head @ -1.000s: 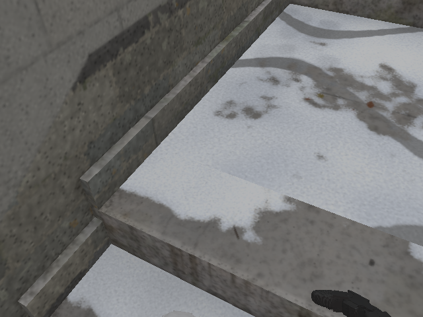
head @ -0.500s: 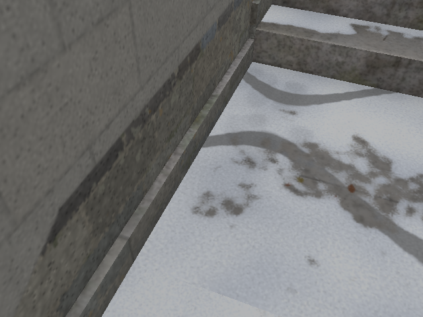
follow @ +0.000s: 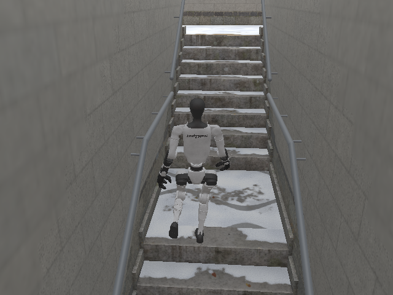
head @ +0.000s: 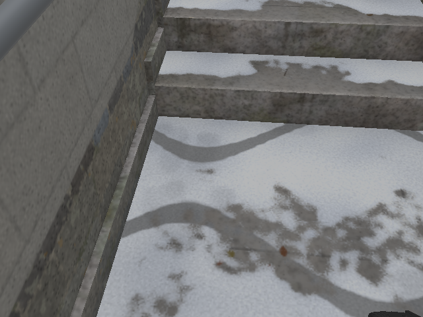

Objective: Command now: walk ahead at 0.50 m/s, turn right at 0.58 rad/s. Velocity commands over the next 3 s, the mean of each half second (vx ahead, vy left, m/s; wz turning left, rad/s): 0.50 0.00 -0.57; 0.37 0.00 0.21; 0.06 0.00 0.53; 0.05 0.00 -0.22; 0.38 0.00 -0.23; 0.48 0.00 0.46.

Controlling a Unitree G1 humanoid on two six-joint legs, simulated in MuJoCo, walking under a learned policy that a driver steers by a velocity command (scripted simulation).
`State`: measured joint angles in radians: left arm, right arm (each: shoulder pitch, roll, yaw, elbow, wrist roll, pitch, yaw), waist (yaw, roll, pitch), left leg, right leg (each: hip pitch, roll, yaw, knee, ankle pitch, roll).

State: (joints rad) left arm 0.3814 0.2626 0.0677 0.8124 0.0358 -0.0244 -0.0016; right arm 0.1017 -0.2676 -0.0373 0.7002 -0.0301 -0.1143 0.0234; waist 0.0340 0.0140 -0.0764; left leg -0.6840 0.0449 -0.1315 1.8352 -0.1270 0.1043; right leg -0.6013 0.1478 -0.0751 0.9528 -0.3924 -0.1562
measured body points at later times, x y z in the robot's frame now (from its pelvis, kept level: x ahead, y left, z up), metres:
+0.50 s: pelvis +0.30 +0.01 +0.05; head +0.35 +0.01 +0.50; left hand +0.41 +0.26 -0.08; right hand +0.42 -0.30 -0.02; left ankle +0.39 +0.11 -0.68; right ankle +0.09 -0.04 -0.57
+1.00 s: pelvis +0.53 -0.12 +0.05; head +0.57 -0.15 +0.50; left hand +0.80 +0.05 -0.01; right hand +0.50 -0.39 -0.09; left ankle +0.47 +0.05 -0.57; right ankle +0.59 -0.25 -0.68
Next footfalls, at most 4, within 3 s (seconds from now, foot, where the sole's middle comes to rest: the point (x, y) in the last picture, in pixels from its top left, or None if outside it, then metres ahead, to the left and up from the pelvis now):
0.42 left None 0.43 0.10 -0.71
0.86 right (315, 291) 0.63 -0.26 -0.71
1.32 left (230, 284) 0.65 0.01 -0.71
1.68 right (308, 288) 0.64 -0.24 -0.71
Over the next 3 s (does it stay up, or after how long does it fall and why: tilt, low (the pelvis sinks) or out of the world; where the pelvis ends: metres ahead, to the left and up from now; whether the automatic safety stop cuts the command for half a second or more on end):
stays up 1.12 -0.25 0.05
